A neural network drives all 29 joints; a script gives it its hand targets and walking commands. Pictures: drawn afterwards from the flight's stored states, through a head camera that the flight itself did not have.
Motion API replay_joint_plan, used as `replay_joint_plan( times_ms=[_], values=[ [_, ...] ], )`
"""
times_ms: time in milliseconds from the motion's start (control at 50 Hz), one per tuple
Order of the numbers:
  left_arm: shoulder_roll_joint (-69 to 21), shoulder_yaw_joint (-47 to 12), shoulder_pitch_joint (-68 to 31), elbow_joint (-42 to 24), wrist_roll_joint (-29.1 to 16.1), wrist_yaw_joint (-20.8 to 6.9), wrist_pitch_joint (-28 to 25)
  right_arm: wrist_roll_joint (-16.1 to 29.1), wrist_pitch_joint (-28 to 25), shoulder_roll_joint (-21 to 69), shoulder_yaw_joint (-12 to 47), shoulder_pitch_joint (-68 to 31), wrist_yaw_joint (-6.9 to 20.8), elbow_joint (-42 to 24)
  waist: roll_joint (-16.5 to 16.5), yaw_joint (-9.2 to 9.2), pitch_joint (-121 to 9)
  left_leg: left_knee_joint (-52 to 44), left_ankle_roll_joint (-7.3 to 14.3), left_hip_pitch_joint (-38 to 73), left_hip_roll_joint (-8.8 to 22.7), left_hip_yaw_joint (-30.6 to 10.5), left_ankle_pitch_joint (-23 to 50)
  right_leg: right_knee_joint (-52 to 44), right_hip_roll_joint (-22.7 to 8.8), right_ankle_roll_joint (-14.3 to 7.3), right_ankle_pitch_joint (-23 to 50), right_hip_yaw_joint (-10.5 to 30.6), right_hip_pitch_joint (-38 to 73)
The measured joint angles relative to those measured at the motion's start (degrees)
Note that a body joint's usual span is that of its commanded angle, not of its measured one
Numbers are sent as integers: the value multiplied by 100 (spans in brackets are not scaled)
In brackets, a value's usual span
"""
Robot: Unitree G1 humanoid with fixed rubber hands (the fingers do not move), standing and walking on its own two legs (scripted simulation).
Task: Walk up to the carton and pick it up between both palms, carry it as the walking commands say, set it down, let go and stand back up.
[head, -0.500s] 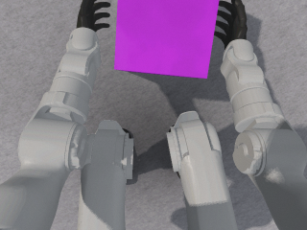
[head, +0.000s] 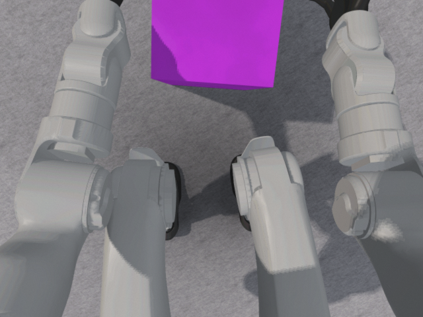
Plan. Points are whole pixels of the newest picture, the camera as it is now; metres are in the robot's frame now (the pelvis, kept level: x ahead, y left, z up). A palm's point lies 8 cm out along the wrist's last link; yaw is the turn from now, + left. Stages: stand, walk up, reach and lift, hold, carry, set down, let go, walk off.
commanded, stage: set down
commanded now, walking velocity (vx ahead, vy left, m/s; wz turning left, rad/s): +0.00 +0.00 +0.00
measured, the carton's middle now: (214, 10) +0.55 -0.05 -0.28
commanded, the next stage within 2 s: let go in 1.04 s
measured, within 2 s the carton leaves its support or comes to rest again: neither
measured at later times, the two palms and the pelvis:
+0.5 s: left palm out of the picture +0.55 +0.11 -0.02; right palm out of the picture +0.50 -0.22 -0.01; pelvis +0.00 +0.00 +0.12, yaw +0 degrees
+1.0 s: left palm out of the picture +0.55 +0.12 +0.12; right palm out of the picture +0.50 -0.22 +0.11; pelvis +0.01 +0.00 +0.24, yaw +0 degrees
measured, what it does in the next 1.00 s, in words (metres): rises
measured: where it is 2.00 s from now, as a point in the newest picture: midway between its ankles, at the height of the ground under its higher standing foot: (208, 209)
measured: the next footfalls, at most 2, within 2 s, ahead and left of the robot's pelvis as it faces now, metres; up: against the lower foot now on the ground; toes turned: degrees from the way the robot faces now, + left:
none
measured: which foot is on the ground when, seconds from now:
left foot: down 0.00-1.00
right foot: down 0.00-1.00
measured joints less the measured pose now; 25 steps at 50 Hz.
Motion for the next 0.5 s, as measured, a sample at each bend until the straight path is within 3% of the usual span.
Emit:
replay_joint_plan(
  times_ms=[180,500],
  values=[
    [-13,85,344,-714,48,66,322,39,361,-75,-18,399,40,-692,19,29,5,-814,54,700,28,-11,97,-816,23,28,111,100,688],
    [36,182,270,-888,176,-57,743,-178,779,-51,-212,364,164,-980,79,12,-2,-2323,64,1990,5,-127,498,-2325,-24,16,494,174,1992]
  ],
)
